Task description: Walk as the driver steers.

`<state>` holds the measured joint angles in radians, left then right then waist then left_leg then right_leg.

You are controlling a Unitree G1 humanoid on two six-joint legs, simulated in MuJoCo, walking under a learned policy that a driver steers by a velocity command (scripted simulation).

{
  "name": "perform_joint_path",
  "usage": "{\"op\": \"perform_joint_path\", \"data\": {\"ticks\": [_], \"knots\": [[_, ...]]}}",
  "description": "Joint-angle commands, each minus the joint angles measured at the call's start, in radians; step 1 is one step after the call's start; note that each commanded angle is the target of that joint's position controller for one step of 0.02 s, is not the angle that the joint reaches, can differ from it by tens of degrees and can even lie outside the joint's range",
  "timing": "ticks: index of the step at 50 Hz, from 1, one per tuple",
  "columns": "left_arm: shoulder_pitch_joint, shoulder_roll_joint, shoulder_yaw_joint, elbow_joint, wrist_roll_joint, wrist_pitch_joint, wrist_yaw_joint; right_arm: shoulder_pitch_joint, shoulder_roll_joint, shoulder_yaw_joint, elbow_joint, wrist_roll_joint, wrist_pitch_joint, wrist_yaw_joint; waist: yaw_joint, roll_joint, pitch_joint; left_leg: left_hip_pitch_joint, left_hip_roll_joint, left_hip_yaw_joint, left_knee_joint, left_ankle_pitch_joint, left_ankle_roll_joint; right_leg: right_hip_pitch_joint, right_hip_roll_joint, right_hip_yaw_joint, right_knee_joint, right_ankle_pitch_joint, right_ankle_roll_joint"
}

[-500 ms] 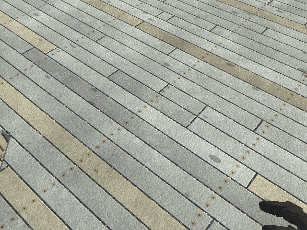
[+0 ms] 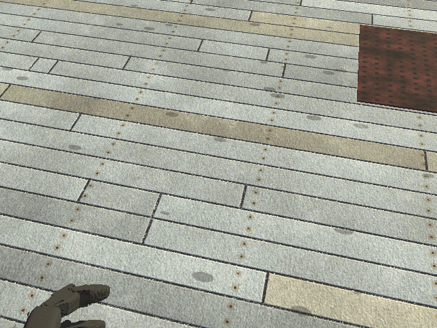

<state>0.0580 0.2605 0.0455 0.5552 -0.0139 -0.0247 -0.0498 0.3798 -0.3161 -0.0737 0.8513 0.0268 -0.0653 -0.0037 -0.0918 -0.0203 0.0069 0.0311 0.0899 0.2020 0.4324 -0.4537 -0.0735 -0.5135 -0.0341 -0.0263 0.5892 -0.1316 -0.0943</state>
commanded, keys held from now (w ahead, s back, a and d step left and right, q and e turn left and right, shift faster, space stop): w+q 1.00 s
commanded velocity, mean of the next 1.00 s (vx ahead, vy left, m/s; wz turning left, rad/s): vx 0.50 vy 0.00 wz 0.40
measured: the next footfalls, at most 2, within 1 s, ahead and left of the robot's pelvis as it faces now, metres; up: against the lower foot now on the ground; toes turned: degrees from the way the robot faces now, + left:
left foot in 0.54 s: +0.43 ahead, +0.17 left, +0.00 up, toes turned +16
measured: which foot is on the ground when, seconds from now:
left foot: down 0.00-0.02, up 0.04-0.52, down 0.54-1.00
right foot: down 0.00-0.56, up 0.58-1.00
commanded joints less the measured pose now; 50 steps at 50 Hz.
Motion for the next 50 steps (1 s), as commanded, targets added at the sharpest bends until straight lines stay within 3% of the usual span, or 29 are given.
{"op": "perform_joint_path", "data": {"ticks": [1, 2, 3, 4, 5, 6, 8, 11, 16, 19, 22, 25, 26, 27, 28, 29, 30, 31, 32, 33, 34, 36, 39, 42, 45, 47, 49, 50], "knots": [[0.387, 0.307, 0.104, 0.016, 0.018, -0.007, 0.035, 0.04, -0.023, 0.027, -0.094, -0.043, -0.025, 0.014, 0.187, -0.212, -0.294, -0.664, -0.01, -0.046, 0.727, 0.132, 0.071, 0.927, -0.281, 0.473, -0.054, 0.073, -0.207], [0.436, 0.263, 0.09, 0.011, 0.017, -0.014, 0.033, 0.022, -0.063, 0.024, -0.076, -0.007, -0.05, 0.021, 0.232, -0.204, -0.466, -0.774, -0.088, -0.259, 0.942, -0.142, 0.067, 0.956, -0.408, 0.789, -0.225, -0.012, -0.305], [0.398, 0.212, 0.073, 0.025, 0.024, -0.024, 0.026, -0.085, -0.138, -0.003, -0.101, 0.034, -0.056, 0.023, 0.243, -0.105, -0.318, -0.857, -0.042, -0.298, 0.989, -0.073, 0.077, 0.844, -0.362, 0.62, -0.235, 0.002, -0.242], [0.338, 0.175, 0.062, 0.034, 0.017, -0.03, 0.027, -0.138, -0.12, 0.003, -0.121, 0.031, -0.055, 0.02, 0.208, -0.089, -0.206, -0.862, 0.001, -0.281, 0.932, 0.013, 0.083, 0.702, -0.317, 0.464, -0.238, 0.039, -0.198], [0.27, 0.134, 0.048, 0.04, 0.013, -0.035, 0.026, -0.158, -0.107, 0.004, -0.117, 0.007, -0.046, 0.014, 0.165, -0.053, -0.132, -0.82, 0.036, -0.273, 0.865, 0.077, 0.079, 0.563, -0.273, 0.366, -0.265, 0.074, -0.166], [0.22, 0.097, 0.037, 0.038, 0.018, -0.044, 0.025, -0.134, -0.102, -0.002, -0.108, -0.002, -0.03, 0.012, 0.124, -0.061, -0.089, -0.758, 0.057, -0.284, 0.826, 0.137, 0.078, 0.458, -0.24, 0.29, -0.314, 0.084, -0.146], [0.178, 0.093, 0.04, 0.051, 0.024, -0.067, 0.026, -0.069, -0.062, 0.0, -0.088, 0.005, 0.0, 0.01, 0.072, -0.085, -0.067, -0.678, 0.058, -0.295, 0.786, 0.191, 0.059, 0.351, -0.238, 0.214, -0.389, 0.107, -0.151], [0.184, 0.097, 0.046, 0.089, 0.038, -0.087, 0.04, -0.109, -0.034, -0.001, -0.098, 0.0, 0.02, 0.0, 0.067, -0.03, -0.014, -0.738, 0.042, -0.327, 0.707, 0.297, 0.043, 0.333, -0.227, 0.087, -0.441, 0.163, -0.132], [0.218, 0.125, 0.057, 0.138, 0.028, -0.084, 0.06, -0.249, 0.001, 0.01, -0.136, -0.008, 0.012, 0.027, 0.114, -0.025, 0.036, -0.74, 0.021, -0.274, 0.403, 0.54, 0.057, 0.389, -0.205, -0.067, -0.455, 0.195, -0.082], [0.268, 0.145, 0.067, 0.175, 0.016, -0.073, 0.064, -0.332, 0.015, 0.018, -0.173, -0.007, 0.013, 0.046, 0.152, -0.012, 0.076, -0.764, 0.016, -0.239, 0.291, 0.537, 0.087, 0.475, -0.238, -0.1, -0.448, 0.195, -0.072], [0.284, 0.163, 0.077, 0.2, 0.002, -0.053, 0.066, -0.385, 0.005, 0.015, -0.215, -0.006, 0.014, 0.065, 0.161, -0.022, 0.093, -0.783, 0.002, -0.195, 0.227, 0.434, 0.127, 0.581, -0.265, -0.129, -0.391, 0.286, -0.052], [0.259, 0.206, 0.087, 0.201, -0.006, -0.031, 0.076, -0.308, -0.039, -0.01, -0.227, -0.007, 0.02, 0.073, 0.097, -0.076, 0.006, -0.599, -0.094, -0.096, 0.218, 0.273, 0.185, 0.621, -0.254, -0.173, -0.188, 0.764, -0.013], [0.241, 0.216, 0.087, 0.198, -0.01, -0.022, 0.08, -0.184, -0.077, -0.032, -0.201, -0.004, 0.022, 0.069, 0.024, -0.074, -0.06, -0.435, -0.143, -0.073, 0.184, 0.268, 0.214, 0.59, -0.229, -0.195, -0.017, 0.861, 0.009], [0.239, 0.206, 0.079, 0.193, -0.01, -0.023, 0.085, -0.024, -0.141, -0.066, -0.163, -0.003, 0.025, 0.054, -0.057, -0.041, -0.146, -0.163, -0.164, -0.114, 0.128, 0.332, 0.254, 0.449, -0.185, -0.213, 0.222, 0.756, 0.049], [0.311, 0.099, 0.046, 0.147, 0.027, -0.039, 0.08, 0.055, -0.263, -0.096, -0.15, -0.002, 0.028, 0.033, -0.018, 0.201, -0.243, 0.214, 0.087, -0.556, 0.115, 0.327, 0.395, 0.03, -0.066, -0.197, 0.615, 0.077, 0.117], [0.309, 0.061, 0.019, 0.122, 0.019, -0.081, 0.065, 0.048, -0.266, -0.084, -0.181, -0.002, 0.014, 0.038, 0.009, 0.239, -0.409, 0.38, 0.249, -1.061, -0.086, 0.154, 0.539, -0.204, 0.097, 0.043, 0.837, -0.472, 0.135], [0.181, 0.142, 0.04, 0.099, -0.023, -0.107, 0.051, 0.047, -0.184, -0.061, -0.179, -0.011, 0.007, 0.04, -0.043, 0.127, -0.336, 0.349, 0.225, -0.96, -0.136, 0.122, 0.465, -0.315, 0.034, 0.136, 0.863, -0.401, 0.108], [0.134, 0.137, 0.035, 0.082, -0.03, -0.119, 0.049, 0.0, -0.146, -0.051, -0.177, -0.007, 0.002, 0.038, -0.019, 0.096, -0.213, 0.211, 0.191, -0.82, -0.134, 0.166, 0.422, -0.338, -0.009, 0.122, 0.795, -0.315, 0.086], [0.12, 0.128, 0.035, 0.091, -0.001, -0.121, 0.059, -0.075, -0.111, -0.038, -0.19, -0.004, 0.003, 0.036, 0.029, 0.006, -0.123, 0.044, 0.145, -0.701, -0.142, 0.258, 0.38, -0.284, -0.052, 0.111, 0.703, -0.246, 0.081], [0.132, 0.14, 0.044, 0.093, 0.021, -0.115, 0.065, -0.114, -0.086, -0.029, -0.204, -0.014, -0.002, 0.035, 0.068, 0.045, -0.082, -0.092, 0.115, -0.618, -0.138, 0.465, 0.369, -0.196, -0.077, 0.112, 0.638, -0.212, 0.086], [0.171, 0.139, 0.048, 0.094, 0.022, -0.1, 0.062, -0.151, -0.081, -0.026, -0.22, -0.023, -0.001, 0.03, 0.108, 0.076, -0.091, -0.154, 0.099, -0.599, -0.165, 0.463, 0.379, -0.144, -0.088, 0.12, 0.608, -0.192, 0.099], [0.177, 0.123, 0.046, 0.103, 0.027, -0.078, 0.063, -0.169, -0.089, -0.029, -0.225, -0.021, -0.005, 0.02, 0.122, 0.06, -0.075, -0.252, 0.065, -0.538, -0.195, 0.509, 0.376, -0.103, -0.083, 0.095, 0.529, -0.157, 0.124], [0.08, 0.083, 0.028, 0.076, 0.034, -0.066, 0.066, -0.126, -0.12, -0.037, -0.208, -0.011, -0.005, 0.002, 0.094, 0.058, -0.035, -0.31, 0.025, -0.466, -0.198, 0.538, 0.351, -0.107, -0.058, 0.076, 0.317, -0.009, 0.161], [-0.034, 0.063, 0.016, 0.056, 0.023, -0.075, 0.056, -0.086, -0.125, -0.039, -0.194, -0.003, 0.005, -0.007, 0.042, 0.099, -0.028, -0.321, -0.009, -0.453, -0.18, 0.415, 0.308, -0.039, -0.007, 0.072, 0.08, 0.166, 0.167], [-0.097, 0.09, 0.022, 0.04, 0.008, -0.088, 0.041, -0.042, -0.128, -0.041, -0.177, 0.004, 0.014, -0.01, 0.017, 0.115, -0.023, -0.276, 0.017, -0.523, -0.135, 0.339, 0.297, 0.002, 0.023, 0.09, -0.028, 0.189, 0.16], [-0.09, 0.117, 0.034, 0.036, 0.005, -0.098, 0.032, -0.034, -0.121, -0.04, -0.175, 0.003, 0.02, -0.013, 0.029, 0.128, -0.026, -0.224, 0.038, -0.589, -0.079, 0.306, 0.281, 0.033, 0.03, 0.109, -0.078, 0.136, 0.139], [-0.02, 0.135, 0.048, 0.05, 0.002, -0.107, 0.03, -0.058, -0.116, -0.042, -0.185, -0.001, 0.024, -0.014, 0.077, 0.158, -0.036, -0.211, 0.037, -0.63, -0.008, 0.325, 0.257, 0.128, 0.034, 0.099, -0.116, 0.071, 0.104], [0.059, 0.153, 0.061, 0.071, 0.009, -0.112, 0.034, -0.064, -0.087, -0.032, -0.194, -0.004, 0.024, -0.013, 0.118, 0.149, -0.075, -0.228, -0.005, -0.609, 0.07, 0.375, 0.23, 0.255, 0.032, 0.084, -0.151, 0.065, 0.077]]}}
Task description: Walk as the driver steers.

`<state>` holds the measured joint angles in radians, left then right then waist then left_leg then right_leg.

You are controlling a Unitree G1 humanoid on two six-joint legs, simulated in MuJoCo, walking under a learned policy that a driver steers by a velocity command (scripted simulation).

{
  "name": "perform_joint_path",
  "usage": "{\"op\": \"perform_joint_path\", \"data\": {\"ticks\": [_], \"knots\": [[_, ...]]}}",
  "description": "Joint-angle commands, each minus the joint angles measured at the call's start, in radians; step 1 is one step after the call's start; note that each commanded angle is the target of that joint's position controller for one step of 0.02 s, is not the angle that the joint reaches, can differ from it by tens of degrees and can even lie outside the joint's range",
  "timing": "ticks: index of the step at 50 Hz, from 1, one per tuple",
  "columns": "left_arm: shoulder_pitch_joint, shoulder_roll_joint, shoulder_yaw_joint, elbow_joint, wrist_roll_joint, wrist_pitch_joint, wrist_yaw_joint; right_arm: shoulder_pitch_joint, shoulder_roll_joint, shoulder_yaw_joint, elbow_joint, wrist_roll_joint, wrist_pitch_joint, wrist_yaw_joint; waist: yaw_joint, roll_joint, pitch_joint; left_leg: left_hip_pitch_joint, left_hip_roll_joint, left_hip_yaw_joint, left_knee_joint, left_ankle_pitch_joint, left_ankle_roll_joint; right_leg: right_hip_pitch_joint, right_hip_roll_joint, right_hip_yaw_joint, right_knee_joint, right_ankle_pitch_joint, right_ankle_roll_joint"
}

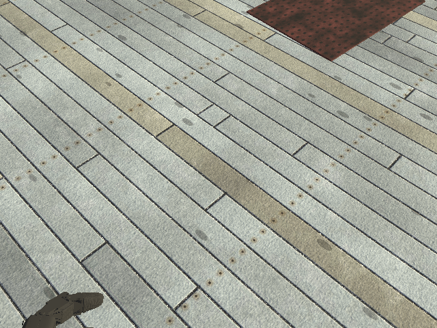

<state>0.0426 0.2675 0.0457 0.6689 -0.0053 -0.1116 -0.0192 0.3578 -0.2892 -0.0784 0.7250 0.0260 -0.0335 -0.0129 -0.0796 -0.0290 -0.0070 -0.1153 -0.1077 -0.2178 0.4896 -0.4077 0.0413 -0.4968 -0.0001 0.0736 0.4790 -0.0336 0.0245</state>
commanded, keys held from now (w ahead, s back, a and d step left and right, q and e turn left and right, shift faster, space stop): w+q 0.10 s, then w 0.36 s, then w+e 0.54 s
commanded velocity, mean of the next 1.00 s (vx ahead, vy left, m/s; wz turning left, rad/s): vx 0.50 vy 0.00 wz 0.00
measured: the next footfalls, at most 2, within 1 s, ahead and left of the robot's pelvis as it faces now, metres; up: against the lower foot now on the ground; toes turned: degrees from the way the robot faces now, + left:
right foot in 0.02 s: +0.17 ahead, -0.13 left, +0.00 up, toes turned +4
left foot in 0.52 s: +0.40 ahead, +0.17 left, +0.00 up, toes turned +11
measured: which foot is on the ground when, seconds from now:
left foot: down 0.00-0.02, up 0.04-0.50, down 0.52-1.00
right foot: up 0.00-0.00, down 0.02-0.54, up 0.56-1.00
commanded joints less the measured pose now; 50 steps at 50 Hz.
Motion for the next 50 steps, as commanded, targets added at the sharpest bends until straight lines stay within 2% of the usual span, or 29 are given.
{"op": "perform_joint_path", "data": {"ticks": [1, 2, 3, 4, 5, 6, 8, 10, 12, 15, 16, 20, 23, 24, 25, 26, 27, 28, 29, 30, 31, 32, 33, 34, 35, 38, 43, 48, 50], "knots": [[0.208, 0.19, 0.076, -0.031, 0.017, -0.03, 0.012, -0.049, -0.058, -0.007, -0.084, -0.012, -0.012, 0.001, 0.17, 0.094, -0.171, -0.173, 0.139, -0.124, 0.246, 0.273, 0.078, 0.466, -0.134, 0.101, -0.024, -0.074, -0.101], [0.327, 0.284, 0.098, -0.004, 0.038, -0.02, 0.015, 0.075, 0.004, 0.012, -0.111, 0.008, -0.021, -0.001, 0.138, -0.204, -0.313, -0.506, -0.009, 0.027, 0.588, -0.06, 0.001, 0.816, -0.373, 0.521, -0.092, -0.266, -0.264], [0.34, 0.225, 0.088, 0.006, 0.012, -0.013, 0.008, 0.094, -0.073, 0.004, -0.103, 0.018, -0.024, -0.003, 0.142, -0.267, -0.294, -0.68, 0.052, 0.033, 0.774, -0.173, -0.016, 0.827, -0.442, 0.748, -0.17, -0.514, -0.301], [0.294, 0.15, 0.067, -0.009, 0.005, -0.007, 0.012, 0.007, -0.146, -0.015, -0.102, 0.014, -0.019, -0.004, 0.169, -0.147, -0.16, -0.725, 0.097, 0.031, 0.84, -0.08, -0.022, 0.718, -0.396, 0.612, -0.189, -0.543, -0.257], [0.248, 0.124, 0.056, -0.015, 0.011, 0.002, 0.016, -0.063, -0.148, -0.018, -0.115, 0.0, -0.012, -0.004, 0.163, -0.074, -0.085, -0.704, 0.13, 0.068, 0.838, -0.003, -0.026, 0.603, -0.35, 0.459, -0.191, -0.425, -0.219], [0.221, 0.102, 0.047, -0.004, 0.015, 0.007, 0.016, -0.107, -0.129, -0.018, -0.129, -0.013, -0.013, -0.001, 0.149, -0.045, -0.024, -0.677, 0.151, 0.071, 0.79, 0.051, -0.027, 0.499, -0.3, 0.359, -0.214, -0.307, -0.208], [0.209, 0.079, 0.036, 0.015, 0.022, 0.002, 0.013, -0.098, -0.087, -0.014, -0.131, -0.005, -0.012, 0.01, 0.113, -0.078, 0.005, -0.595, 0.179, 0.079, 0.718, 0.094, -0.023, 0.398, -0.243, 0.231, -0.254, -0.169, -0.199], [0.216, 0.09, 0.039, 0.041, 0.012, -0.005, 0.01, -0.092, -0.053, -0.006, -0.128, -0.002, -0.006, 0.013, 0.095, -0.081, 0.008, -0.578, 0.18, 0.095, 0.648, 0.106, -0.028, 0.366, -0.237, 0.174, -0.293, -0.12, -0.222], [0.226, 0.117, 0.046, 0.063, 0.007, -0.008, 0.009, -0.139, -0.04, 0.003, -0.142, -0.011, -0.005, 0.014, 0.096, -0.058, 0.023, -0.604, 0.187, 0.104, 0.541, 0.155, -0.038, 0.373, -0.248, 0.126, -0.316, -0.035, -0.242], [0.242, 0.14, 0.049, 0.091, -0.004, 0.001, 0.011, -0.22, -0.023, 0.016, -0.15, -0.019, -0.019, 0.027, 0.117, -0.034, 0.025, -0.578, 0.199, 0.155, 0.35, 0.304, -0.04, 0.391, -0.223, 0.034, -0.325, 0.053, -0.226], [0.25, 0.157, 0.051, 0.101, -0.006, 0.005, 0.012, -0.254, -0.01, 0.022, -0.158, -0.015, -0.024, 0.031, 0.127, -0.049, 0.028, -0.553, 0.2, 0.171, 0.288, 0.346, -0.04, 0.386, -0.223, 0.019, -0.326, 0.051, -0.221], [0.325, 0.177, 0.051, 0.147, -0.02, 0.022, 0.01, -0.371, -0.018, 0.024, -0.187, -0.004, -0.033, 0.047, 0.169, -0.045, 0.054, -0.498, 0.172, 0.211, 0.134, 0.385, -0.029, 0.437, -0.236, -0.013, -0.309, 0.06, -0.207], [0.345, 0.196, 0.055, 0.175, -0.027, 0.039, 0.012, -0.394, -0.04, 0.016, -0.205, -0.002, -0.038, 0.056, 0.152, -0.066, 0.063, -0.457, 0.15, 0.225, 0.06, 0.309, 0.01, 0.508, -0.272, -0.009, -0.26, 0.151, -0.187], [0.341, 0.204, 0.055, 0.181, -0.03, 0.044, 0.014, -0.358, -0.057, 0.007, -0.198, -0.007, -0.041, 0.056, 0.122, -0.071, 0.044, -0.372, 0.129, 0.239, 0.027, 0.29, 0.027, 0.506, -0.267, -0.011, -0.205, 0.271, -0.177], [0.327, 0.205, 0.053, 0.185, -0.035, 0.049, 0.016, -0.253, -0.083, -0.01, -0.168, -0.014, -0.043, 0.051, 0.055, -0.062, -0.015, -0.206, 0.1, 0.26, -0.023, 0.316, 0.05, 0.48, -0.236, -0.042, -0.086, 0.414, -0.156], [0.323, 0.184, 0.042, 0.18, -0.029, 0.048, 0.019, -0.095, -0.135, -0.037, -0.123, -0.021, -0.043, 0.041, -0.019, -0.042, -0.116, 0.044, 0.12, 0.237, -0.013, 0.344, 0.078, 0.376, -0.186, -0.076, 0.101, 0.412, -0.124], [0.315, 0.111, 0.013, 0.143, 0.009, 0.041, 0.019, 0.097, -0.225, -0.06, -0.095, -0.037, -0.035, 0.021, -0.081, 0.122, -0.283, 0.36, 0.366, -0.032, 0.026, 0.403, 0.145, 0.132, -0.112, -0.119, 0.453, 0.022, -0.078], [0.408, 0.037, -0.01, 0.134, -0.013, 0.023, 0.014, 0.086, -0.244, -0.055, -0.093, -0.037, -0.032, 0.024, -0.017, 0.351, -0.397, 0.535, 0.546, -0.446, -0.12, 0.199, 0.284, -0.17, 0.025, -0.042, 0.74, -0.537, -0.042], [0.348, 0.154, 0.022, 0.144, -0.036, 0.014, 0.012, 0.058, -0.156, -0.034, -0.095, -0.03, -0.033, 0.027, -0.046, 0.207, -0.291, 0.436, 0.513, -0.401, -0.165, 0.102, 0.249, -0.265, -0.028, 0.049, 0.829, -0.515, -0.045], [0.273, 0.167, 0.029, 0.118, -0.048, 0.013, 0.01, 0.007, -0.118, -0.02, -0.092, -0.026, -0.036, 0.025, -0.027, 0.178, -0.167, 0.318, 0.473, -0.245, -0.181, 0.12, 0.21, -0.297, -0.069, 0.027, 0.825, -0.431, -0.052], [0.243, 0.146, 0.028, 0.117, -0.04, 0.019, 0.014, -0.054, -0.088, -0.01, -0.085, -0.027, -0.043, 0.03, 0.01, 0.112, -0.095, 0.188, 0.429, -0.145, -0.22, 0.179, 0.188, -0.26, -0.106, 0.017, 0.779, -0.352, -0.045], [0.235, 0.137, 0.034, 0.12, -0.023, 0.032, 0.019, -0.105, -0.053, -0.001, -0.082, -0.029, -0.052, 0.033, 0.041, 0.109, -0.043, 0.099, 0.387, -0.061, -0.261, 0.222, 0.167, -0.227, -0.128, 0.022, 0.727, -0.294, -0.042], [0.269, 0.117, 0.032, 0.126, -0.023, 0.045, 0.018, -0.129, -0.057, -0.004, -0.075, -0.036, -0.062, 0.033, 0.073, 0.153, -0.031, 0.026, 0.383, -0.012, -0.295, 0.268, 0.167, -0.162, -0.144, 0.029, 0.712, -0.253, -0.031], [0.285, 0.097, 0.03, 0.135, -0.024, 0.056, 0.018, -0.139, -0.044, -0.005, -0.066, -0.037, -0.073, 0.034, 0.085, 0.135, -0.017, -0.007, 0.372, 0.039, -0.313, 0.346, 0.165, -0.137, -0.146, 0.032, 0.699, -0.237, -0.025], [0.284, 0.078, 0.028, 0.13, -0.025, 0.065, 0.018, -0.147, -0.058, -0.01, -0.052, -0.038, -0.079, 0.032, 0.101, 0.131, -0.008, -0.03, 0.379, 0.074, -0.336, 0.373, 0.171, -0.142, -0.144, 0.033, 0.686, -0.215, -0.015], [0.216, 0.069, 0.03, 0.106, -0.021, 0.079, 0.02, -0.133, -0.075, -0.02, -0.02, -0.046, -0.087, 0.019, 0.095, 0.083, 0.031, -0.025, 0.375, 0.182, -0.36, 0.461, 0.164, -0.21, -0.141, 0.055, 0.589, -0.104, -0.002], [0.064, 0.042, 0.015, 0.056, -0.013, 0.071, -0.012, -0.096, -0.118, -0.031, 0.018, -0.036, -0.076, 0.001, 0.043, 0.065, 0.075, 0.013, 0.355, 0.333, -0.377, 0.47, 0.126, -0.182, -0.119, -0.027, 0.308, 0.106, -0.021], [-0.049, 0.054, 0.013, -0.017, -0.014, 0.074, -0.039, -0.036, -0.155, -0.047, 0.063, -0.01, -0.044, -0.003, 0.014, 0.069, 0.106, 0.185, 0.404, 0.387, -0.299, 0.573, 0.099, -0.211, -0.097, -0.092, 0.178, -0.01, -0.076], [-0.017, 0.081, 0.028, -0.031, -0.013, 0.078, -0.044, -0.051, -0.184, -0.054, 0.063, -0.003, -0.03, -0.007, 0.051, 0.103, 0.059, 0.22, 0.404, 0.416, -0.181, 0.886, 0.076, -0.111, -0.039, -0.153, 0.168, -0.116, -0.114]]}}
Over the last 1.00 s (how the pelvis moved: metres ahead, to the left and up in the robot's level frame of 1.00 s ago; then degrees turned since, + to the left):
0.54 0.10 0.01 30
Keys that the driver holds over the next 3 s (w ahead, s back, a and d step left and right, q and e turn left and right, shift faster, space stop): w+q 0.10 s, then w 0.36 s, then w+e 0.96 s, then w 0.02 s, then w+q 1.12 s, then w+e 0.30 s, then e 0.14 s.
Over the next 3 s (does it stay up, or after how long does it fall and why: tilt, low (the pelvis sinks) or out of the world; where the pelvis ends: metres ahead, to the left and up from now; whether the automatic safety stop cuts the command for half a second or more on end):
stays up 1.57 -0.05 0.00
